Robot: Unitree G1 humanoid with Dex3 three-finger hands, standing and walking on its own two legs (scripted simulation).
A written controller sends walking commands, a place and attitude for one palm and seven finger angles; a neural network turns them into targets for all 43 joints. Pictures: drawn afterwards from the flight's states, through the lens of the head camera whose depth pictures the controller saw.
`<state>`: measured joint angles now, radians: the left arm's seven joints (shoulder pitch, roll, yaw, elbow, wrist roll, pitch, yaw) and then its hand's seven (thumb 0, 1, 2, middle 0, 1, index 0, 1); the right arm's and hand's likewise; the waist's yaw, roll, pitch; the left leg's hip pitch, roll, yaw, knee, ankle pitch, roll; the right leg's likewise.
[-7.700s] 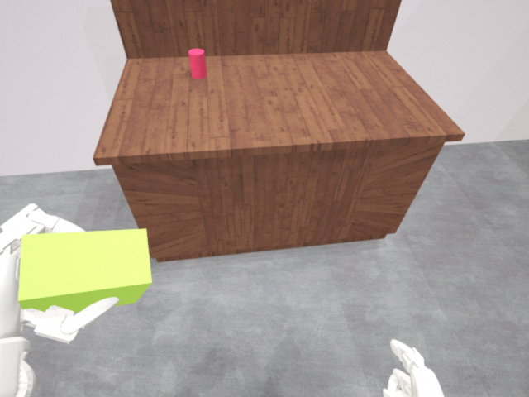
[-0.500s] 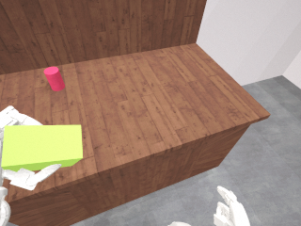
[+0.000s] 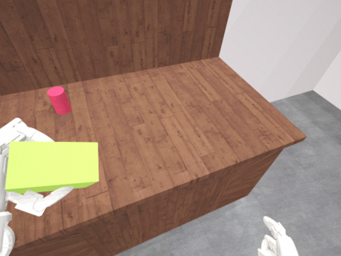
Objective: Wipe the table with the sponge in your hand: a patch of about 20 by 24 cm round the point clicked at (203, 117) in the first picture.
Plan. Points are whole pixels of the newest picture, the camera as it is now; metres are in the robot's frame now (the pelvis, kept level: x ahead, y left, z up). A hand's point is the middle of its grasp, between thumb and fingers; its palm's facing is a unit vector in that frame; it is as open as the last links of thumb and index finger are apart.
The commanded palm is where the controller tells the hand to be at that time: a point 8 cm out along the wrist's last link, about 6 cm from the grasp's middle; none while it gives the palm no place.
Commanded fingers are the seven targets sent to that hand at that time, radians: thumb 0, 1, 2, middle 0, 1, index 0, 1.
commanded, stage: come to a stop and stand still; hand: left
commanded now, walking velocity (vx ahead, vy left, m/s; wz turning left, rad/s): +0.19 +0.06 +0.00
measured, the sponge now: (67, 168) +0.22 +0.20 +0.16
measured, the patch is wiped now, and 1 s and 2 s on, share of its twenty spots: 0.00 0.00 0.00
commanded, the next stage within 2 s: look again from close up in 1.00 s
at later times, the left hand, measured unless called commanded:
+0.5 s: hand (26, 146) +0.25 +0.27 +0.18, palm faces +0.36 -0.85 -0.38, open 10.1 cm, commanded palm +0.19 +0.31 +0.19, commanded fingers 0.00 0.10 1.30 -1.20 -1.60 -1.20 -1.60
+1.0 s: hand (23, 152) +0.24 +0.28 +0.17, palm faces +0.35 -0.84 -0.41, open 10.1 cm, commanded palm +0.18 +0.30 +0.19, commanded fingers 0.00 0.10 1.30 -1.20 -1.60 -1.20 -1.60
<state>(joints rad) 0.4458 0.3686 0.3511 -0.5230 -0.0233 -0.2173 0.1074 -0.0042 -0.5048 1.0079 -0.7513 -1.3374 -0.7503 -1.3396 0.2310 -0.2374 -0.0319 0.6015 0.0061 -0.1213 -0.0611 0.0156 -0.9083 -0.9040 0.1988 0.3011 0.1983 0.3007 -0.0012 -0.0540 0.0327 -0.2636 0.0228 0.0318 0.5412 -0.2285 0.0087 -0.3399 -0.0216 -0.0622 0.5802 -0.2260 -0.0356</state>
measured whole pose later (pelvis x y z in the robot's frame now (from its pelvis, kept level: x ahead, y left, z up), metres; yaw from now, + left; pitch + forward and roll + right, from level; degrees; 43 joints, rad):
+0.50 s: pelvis +0.03 +0.03 +0.01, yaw -1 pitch -2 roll -1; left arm 0.44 0.39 0.37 -0.52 -0.05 -0.18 0.09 0.00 -0.51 1.01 -0.75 -1.34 -0.75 -1.34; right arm 0.16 -0.14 0.05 0.57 0.00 -0.12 -0.03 0.02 -0.91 -0.90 0.20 0.30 0.20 0.30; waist 0.01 -0.04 0.07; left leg -0.17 0.01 0.05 0.45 -0.24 0.01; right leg -0.22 -0.02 -0.03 0.40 -0.15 0.01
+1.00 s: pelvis +0.01 +0.03 +0.01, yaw -2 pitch -2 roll +0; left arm 0.39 0.40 0.39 -0.41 -0.04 -0.28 0.07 0.00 -0.51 1.01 -0.75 -1.34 -0.75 -1.34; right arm 0.28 -0.20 0.01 0.62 0.02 -0.20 -0.03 0.02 -0.91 -0.90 0.20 0.30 0.20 0.30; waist 0.03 -0.03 0.09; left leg -0.21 0.02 0.07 0.46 -0.23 0.02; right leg -0.25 -0.01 -0.01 0.40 -0.12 0.01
